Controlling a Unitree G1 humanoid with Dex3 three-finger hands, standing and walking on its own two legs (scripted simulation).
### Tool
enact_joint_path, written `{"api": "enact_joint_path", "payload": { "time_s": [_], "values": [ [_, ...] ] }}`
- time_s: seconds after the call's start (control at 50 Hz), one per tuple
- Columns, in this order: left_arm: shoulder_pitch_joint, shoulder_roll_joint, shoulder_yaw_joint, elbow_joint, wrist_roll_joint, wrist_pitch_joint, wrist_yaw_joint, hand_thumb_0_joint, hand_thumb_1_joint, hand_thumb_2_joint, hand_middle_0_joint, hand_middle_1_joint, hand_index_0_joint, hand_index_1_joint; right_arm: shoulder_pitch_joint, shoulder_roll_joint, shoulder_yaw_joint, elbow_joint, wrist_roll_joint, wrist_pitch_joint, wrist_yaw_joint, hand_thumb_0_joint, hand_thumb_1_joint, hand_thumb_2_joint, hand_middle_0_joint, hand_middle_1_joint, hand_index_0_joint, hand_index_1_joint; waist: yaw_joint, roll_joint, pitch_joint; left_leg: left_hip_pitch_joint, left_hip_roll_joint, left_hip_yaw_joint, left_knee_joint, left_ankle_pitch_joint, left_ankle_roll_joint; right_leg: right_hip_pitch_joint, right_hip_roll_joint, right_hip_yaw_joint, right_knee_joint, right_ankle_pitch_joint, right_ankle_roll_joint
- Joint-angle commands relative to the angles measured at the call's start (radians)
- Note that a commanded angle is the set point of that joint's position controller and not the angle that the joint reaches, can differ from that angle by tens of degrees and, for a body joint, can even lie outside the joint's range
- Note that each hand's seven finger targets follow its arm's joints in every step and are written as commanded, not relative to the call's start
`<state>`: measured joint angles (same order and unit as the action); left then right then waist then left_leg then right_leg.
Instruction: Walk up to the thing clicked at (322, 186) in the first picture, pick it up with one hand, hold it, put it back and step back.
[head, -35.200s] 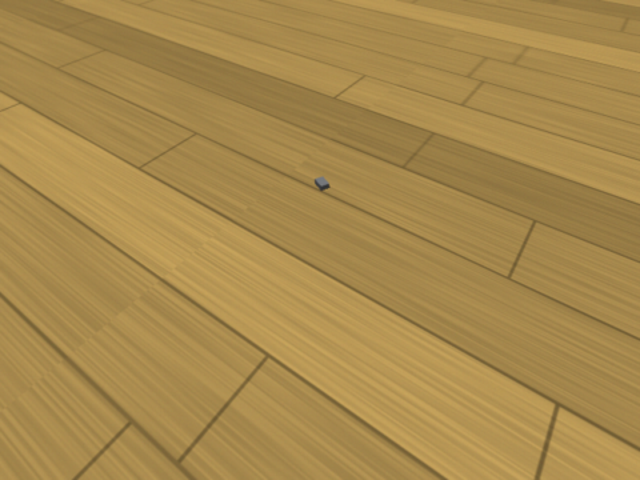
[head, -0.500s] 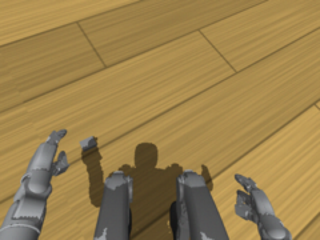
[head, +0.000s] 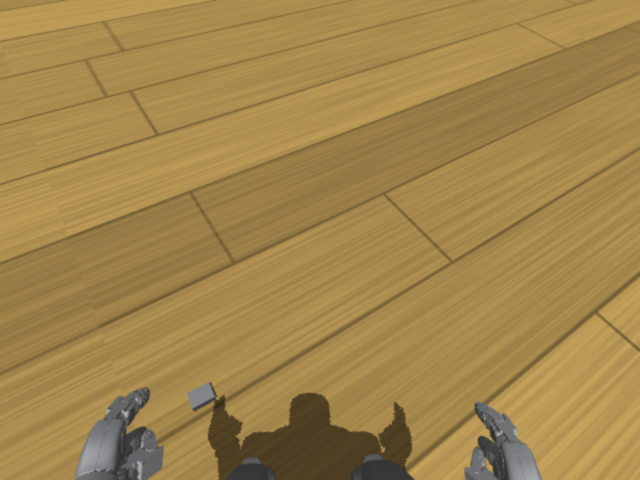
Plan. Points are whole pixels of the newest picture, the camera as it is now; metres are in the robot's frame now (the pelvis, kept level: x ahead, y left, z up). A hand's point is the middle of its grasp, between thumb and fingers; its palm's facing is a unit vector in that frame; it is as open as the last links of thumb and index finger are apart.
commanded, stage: home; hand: left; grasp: from above
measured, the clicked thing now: (201, 396) +0.44 +0.27 -0.67
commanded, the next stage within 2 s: none
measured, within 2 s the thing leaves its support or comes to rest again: neither
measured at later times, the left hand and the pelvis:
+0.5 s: hand (150, 473) +0.17 +0.18 -0.02, palm faces +0.07 -0.98 -0.20, open 7.4 cm; pelvis +0.02 +0.00 +0.03, yaw +1 degrees
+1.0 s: hand (154, 472) +0.17 +0.17 -0.02, palm faces +0.05 -0.98 -0.20, open 7.4 cm; pelvis +0.02 -0.01 +0.03, yaw +1 degrees
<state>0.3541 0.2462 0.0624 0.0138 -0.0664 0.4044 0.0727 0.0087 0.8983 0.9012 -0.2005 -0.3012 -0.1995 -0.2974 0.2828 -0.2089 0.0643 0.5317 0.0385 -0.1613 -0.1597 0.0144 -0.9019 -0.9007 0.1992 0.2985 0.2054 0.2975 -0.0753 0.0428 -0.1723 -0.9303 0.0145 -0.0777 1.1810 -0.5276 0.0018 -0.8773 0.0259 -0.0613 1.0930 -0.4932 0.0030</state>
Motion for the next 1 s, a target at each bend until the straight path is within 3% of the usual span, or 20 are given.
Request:
{"api": "enact_joint_path", "payload": {
  "time_s": [0.0, 0.04, 0.22, 0.24, 0.28, 0.48, 0.58, 0.8, 0.98],
  "values": [
    [0.084, 0.087, 0.041, -0.275, 0.001, -0.022, 0.005, 0.000, 0.900, 0.900, -0.200, -0.302, -0.200, -0.301, -0.027, -0.114, -0.059, -0.167, -0.007, -0.068, -0.032, 0.000, -0.902, -0.899, 0.199, 0.299, 0.199, 0.299, 0.025, 0.043, -0.168, 0.270, -0.014, 0.011, -0.275, 0.261, 0.013, 0.226, 0.014, 0.005, -0.239, 0.226, -0.017],
    [0.119, 0.073, 0.030, -0.290, 0.003, -0.014, -0.001, 0.000, 0.900, 0.900, -0.200, -0.302, -0.200, -0.301, -0.027, -0.114, -0.062, -0.166, -0.012, -0.077, -0.036, 0.000, -0.902, -0.899, 0.199, 0.299, 0.199, 0.299, 0.023, 0.047, -0.136, 0.297, -0.009, 0.007, -0.303, 0.287, 0.008, 0.234, 0.018, -0.002, -0.250, 0.238, -0.021],
    [0.138, 0.072, 0.019, -0.324, 0.011, 0.003, -0.036, 0.000, 0.900, 0.900, -0.200, -0.301, -0.200, -0.301, -0.040, -0.126, -0.070, -0.174, -0.022, -0.116, -0.042, 0.000, -0.901, -0.899, 0.199, 0.299, 0.199, 0.299, 0.021, -0.003, -0.029, 0.317, -0.016, 0.019, -0.353, 0.222, 0.021, 0.256, 0.012, -0.004, -0.323, 0.178, -0.012],
    [0.115, 0.072, 0.016, -0.320, 0.013, -0.001, -0.040, 0.000, 0.900, 0.900, -0.200, -0.301, -0.200, -0.301, -0.040, -0.130, -0.072, -0.171, -0.025, -0.121, -0.042, 0.000, -0.902, -0.899, 0.199, 0.299, 0.199, 0.299, 0.011, -0.005, -0.028, 0.324, -0.014, 0.015, -0.358, 0.217, 0.020, 0.251, 0.013, -0.003, -0.322, 0.172, -0.012],
    [0.120, 0.076, 0.027, -0.314, 0.016, -0.004, -0.043, 0.000, 0.900, 0.900, -0.200, -0.301, -0.200, -0.300, -0.041, -0.130, -0.075, -0.170, -0.027, -0.129, -0.042, 0.000, -0.901, -0.899, 0.200, 0.299, 0.200, 0.299, 0.023, -0.002, -0.036, 0.327, -0.017, 0.018, -0.349, 0.241, 0.020, 0.265, 0.008, -0.002, -0.317, 0.194, -0.011],
    [0.116, 0.083, 0.025, -0.323, 0.021, -0.014, -0.049, 0.000, 0.900, 0.900, -0.200, -0.300, -0.200, -0.300, -0.050, -0.133, -0.074, -0.160, -0.030, -0.138, -0.035, 0.000, -0.901, -0.899, 0.200, 0.299, 0.200, 0.299, 0.028, 0.016, -0.066, 0.365, -0.019, 0.022, -0.343, 0.301, 0.015, 0.290, 0.007, 0.002, -0.305, 0.249, -0.013],
    [0.114, 0.083, 0.026, -0.318, 0.017, -0.016, -0.048, 0.000, 0.900, 0.900, -0.200, -0.301, -0.200, -0.300, -0.058, -0.134, -0.073, -0.158, -0.031, -0.139, -0.034, 0.000, -0.901, -0.899, 0.200, 0.299, 0.200, 0.299, 0.032, 0.000, -0.051, 0.343, -0.021, 0.023, -0.347, 0.252, 0.019, 0.288, 0.006, 0.004, -0.319, 0.214, -0.008],
    [0.138, 0.082, 0.029, -0.321, 0.016, -0.015, -0.045, 0.000, 0.900, 0.900, -0.200, -0.300, -0.200, -0.300, -0.050, -0.134, -0.078, -0.161, -0.029, -0.140, -0.038, 0.000, -0.901, -0.899, 0.200, 0.299, 0.200, 0.299, 0.032, -0.003, -0.080, 0.352, -0.021, 0.030, -0.334, 0.274, 0.020, 0.293, 0.003, 0.012, -0.314, 0.236, -0.008],
    [0.126, 0.083, 0.026, -0.316, 0.018, -0.014, -0.047, 0.000, 0.900, 0.900, -0.200, -0.301, -0.200, -0.300, -0.053, -0.135, -0.079, -0.157, -0.030, -0.139, -0.037, 0.000, -0.901, -0.899, 0.200, 0.299, 0.200, 0.299, 0.034, 0.015, -0.041, 0.336, -0.016, 0.022, -0.356, 0.223, 0.016, 0.273, 0.007, 0.006, -0.313, 0.183, -0.011]
  ]
}}
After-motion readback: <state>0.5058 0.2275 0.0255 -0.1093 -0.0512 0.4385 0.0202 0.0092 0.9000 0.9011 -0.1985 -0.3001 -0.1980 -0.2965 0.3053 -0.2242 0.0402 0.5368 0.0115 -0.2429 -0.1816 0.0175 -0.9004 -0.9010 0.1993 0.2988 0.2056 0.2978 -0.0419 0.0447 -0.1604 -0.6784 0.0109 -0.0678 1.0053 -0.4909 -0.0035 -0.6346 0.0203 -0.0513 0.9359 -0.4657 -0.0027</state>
